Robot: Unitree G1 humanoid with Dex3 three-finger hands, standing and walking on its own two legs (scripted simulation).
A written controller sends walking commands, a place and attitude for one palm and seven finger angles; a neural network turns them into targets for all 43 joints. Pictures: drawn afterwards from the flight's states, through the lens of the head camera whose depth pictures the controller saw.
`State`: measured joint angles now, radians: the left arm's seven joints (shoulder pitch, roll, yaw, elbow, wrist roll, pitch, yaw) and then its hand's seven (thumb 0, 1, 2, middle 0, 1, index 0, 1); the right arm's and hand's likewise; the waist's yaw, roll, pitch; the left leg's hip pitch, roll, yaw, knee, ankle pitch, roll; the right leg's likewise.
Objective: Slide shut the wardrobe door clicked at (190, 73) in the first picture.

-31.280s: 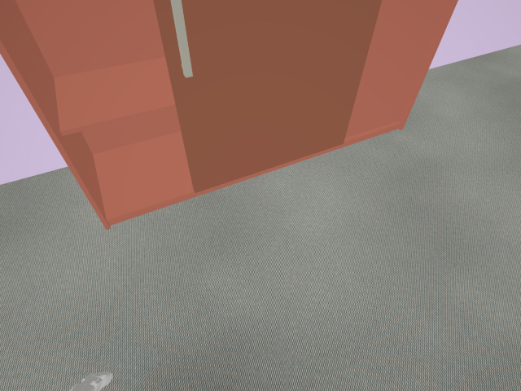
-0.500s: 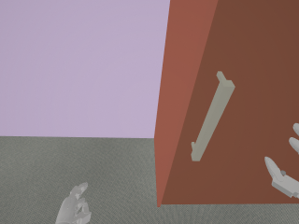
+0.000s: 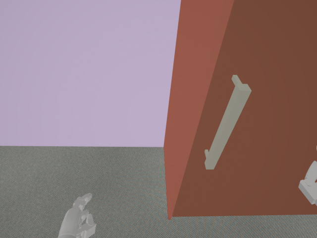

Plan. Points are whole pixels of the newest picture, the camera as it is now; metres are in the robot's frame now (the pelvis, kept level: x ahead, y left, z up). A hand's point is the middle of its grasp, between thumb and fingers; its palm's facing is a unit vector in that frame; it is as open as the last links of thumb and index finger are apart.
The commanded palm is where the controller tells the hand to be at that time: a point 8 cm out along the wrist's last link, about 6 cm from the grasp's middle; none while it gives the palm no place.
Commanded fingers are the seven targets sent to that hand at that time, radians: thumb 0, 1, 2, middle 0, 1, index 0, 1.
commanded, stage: step back with the hand held close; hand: right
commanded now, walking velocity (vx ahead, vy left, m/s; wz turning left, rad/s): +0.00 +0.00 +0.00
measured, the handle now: (220, 128) +0.39 -0.18 +0.08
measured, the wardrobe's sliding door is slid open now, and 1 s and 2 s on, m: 0.00 0.00 0.00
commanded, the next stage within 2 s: stop stepping back and stand still in 1.08 s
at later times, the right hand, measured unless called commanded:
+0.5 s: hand out of the picture +0.16 -0.30 +0.15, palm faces +0.41 +0.78 -0.48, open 7.4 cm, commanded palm +0.10 -0.33 +0.17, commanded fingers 0.00 -0.90 -0.90 0.20 0.30 0.20 0.30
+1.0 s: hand out of the picture +0.03 -0.32 +0.17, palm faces +0.58 +0.70 -0.42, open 7.4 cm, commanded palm -0.03 -0.34 +0.17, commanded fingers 0.00 -0.90 -0.90 0.20 0.30 0.20 0.30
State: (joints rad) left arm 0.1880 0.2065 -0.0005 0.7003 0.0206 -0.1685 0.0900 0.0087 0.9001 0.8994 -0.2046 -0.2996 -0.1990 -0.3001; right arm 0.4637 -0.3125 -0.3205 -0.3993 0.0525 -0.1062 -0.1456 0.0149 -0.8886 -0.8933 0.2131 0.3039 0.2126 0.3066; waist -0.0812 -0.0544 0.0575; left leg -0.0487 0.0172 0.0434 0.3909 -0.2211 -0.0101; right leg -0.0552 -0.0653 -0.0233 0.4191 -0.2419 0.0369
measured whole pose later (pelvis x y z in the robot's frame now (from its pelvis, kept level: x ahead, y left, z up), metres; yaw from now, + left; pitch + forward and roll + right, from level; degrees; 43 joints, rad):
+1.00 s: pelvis -0.14 -0.03 -0.03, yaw -5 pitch -3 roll +2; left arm 0.25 0.22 0.01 0.63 0.01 -0.14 0.09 0.01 0.90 0.90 -0.21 -0.30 -0.20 -0.30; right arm 0.49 -0.39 -0.45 -0.46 0.00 -0.29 -0.18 0.01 -0.89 -0.90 0.22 0.30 0.22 0.30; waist 0.00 -0.02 0.01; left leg -0.42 0.01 -0.05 0.63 -0.19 -0.03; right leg -0.51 -0.02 -0.01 0.75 -0.41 -0.03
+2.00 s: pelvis -0.34 -0.05 -0.01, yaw -1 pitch -2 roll +0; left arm 0.26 0.24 0.03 0.71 0.00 -0.08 0.07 0.01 0.90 0.90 -0.21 -0.30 -0.20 -0.30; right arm 0.50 -0.42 -0.45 -0.41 0.03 -0.20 -0.19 0.01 -0.89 -0.90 0.22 0.30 0.22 0.30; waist 0.00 -0.02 0.03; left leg -0.27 0.02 0.08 0.58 -0.28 0.02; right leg -0.43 -0.06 -0.06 0.97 -0.47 0.01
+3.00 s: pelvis -0.32 -0.08 +0.00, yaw -2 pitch +0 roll +0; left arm 0.19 0.18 0.02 1.10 0.02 0.04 0.01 0.00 0.91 0.90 -0.20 -0.30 -0.20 -0.30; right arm 0.25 -0.20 0.01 1.12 -0.02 0.01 -0.03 0.00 -0.91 -0.90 0.20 0.30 0.20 0.30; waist 0.00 -0.02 0.05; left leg -0.15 0.03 -0.03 0.42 -0.27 -0.03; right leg -0.28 0.01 -0.08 0.41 -0.14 -0.05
